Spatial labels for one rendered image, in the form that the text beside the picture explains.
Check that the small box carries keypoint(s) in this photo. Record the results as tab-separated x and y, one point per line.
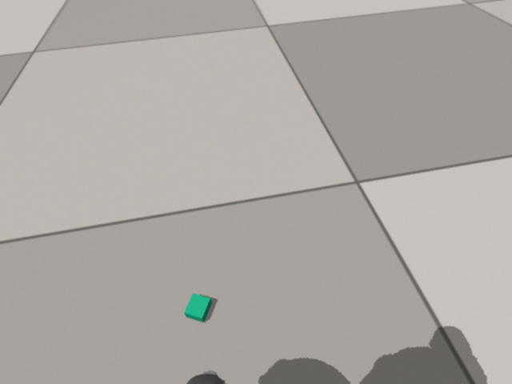
198	307

